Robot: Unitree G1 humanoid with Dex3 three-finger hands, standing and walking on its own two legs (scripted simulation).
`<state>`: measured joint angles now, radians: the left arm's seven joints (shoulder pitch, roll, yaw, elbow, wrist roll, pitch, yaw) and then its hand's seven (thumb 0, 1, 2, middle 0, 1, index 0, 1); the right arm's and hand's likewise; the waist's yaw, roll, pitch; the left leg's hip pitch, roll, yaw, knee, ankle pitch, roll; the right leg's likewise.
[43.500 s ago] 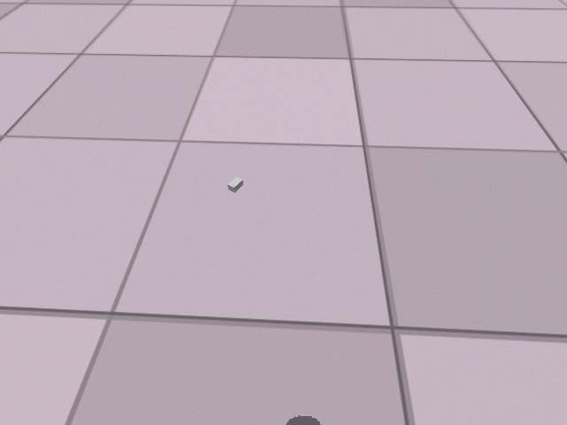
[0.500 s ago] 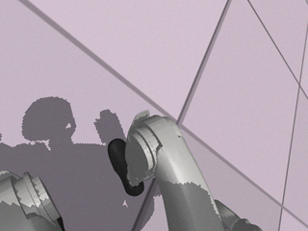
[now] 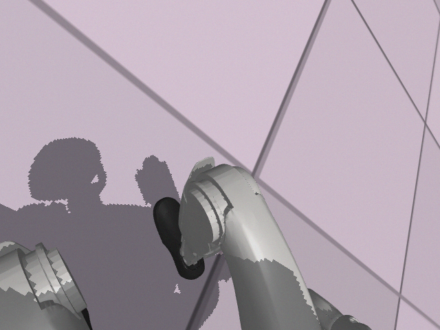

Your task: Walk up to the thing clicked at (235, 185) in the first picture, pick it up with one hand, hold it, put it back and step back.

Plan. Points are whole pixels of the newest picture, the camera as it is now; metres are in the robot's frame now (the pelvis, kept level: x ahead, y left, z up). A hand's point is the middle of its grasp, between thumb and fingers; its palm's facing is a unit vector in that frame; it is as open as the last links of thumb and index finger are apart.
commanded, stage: close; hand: left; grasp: from above
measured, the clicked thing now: out of the picture +0.48 +0.34 -0.30
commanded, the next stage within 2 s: settle in 1.18 s
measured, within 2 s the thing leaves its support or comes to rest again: leaves its support in 1.62 s
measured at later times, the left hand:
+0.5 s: hand out of the picture +0.46 +0.34 -0.27, palm faces -0.44 -0.17 -0.88, open 8.9 cm
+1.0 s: hand out of the picture +0.46 +0.34 -0.27, palm faces -0.45 -0.17 -0.88, open 7.2 cm
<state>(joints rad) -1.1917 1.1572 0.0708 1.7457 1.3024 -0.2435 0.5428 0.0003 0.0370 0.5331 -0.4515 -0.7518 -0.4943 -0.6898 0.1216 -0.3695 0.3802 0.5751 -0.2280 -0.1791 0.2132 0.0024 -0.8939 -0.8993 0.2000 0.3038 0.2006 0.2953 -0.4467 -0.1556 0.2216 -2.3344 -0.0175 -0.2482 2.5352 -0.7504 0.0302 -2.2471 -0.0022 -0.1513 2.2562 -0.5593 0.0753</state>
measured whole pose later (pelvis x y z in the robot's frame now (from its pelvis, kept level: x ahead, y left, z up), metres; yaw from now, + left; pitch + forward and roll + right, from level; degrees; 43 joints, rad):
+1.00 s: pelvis -0.01 +0.00 +0.00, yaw +0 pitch +29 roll -18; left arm -1.19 1.17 0.05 1.74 1.26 -0.24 0.55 0.00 0.48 0.12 -0.74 -0.32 -0.87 -0.30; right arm 0.10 -0.38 0.41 0.56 -0.24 -0.16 0.19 0.00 -0.89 -0.90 0.20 0.30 0.20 0.30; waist -0.46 -0.16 0.25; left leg -2.32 -0.02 -0.25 2.52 -0.73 0.03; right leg -2.23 0.00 -0.16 2.24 -0.54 0.08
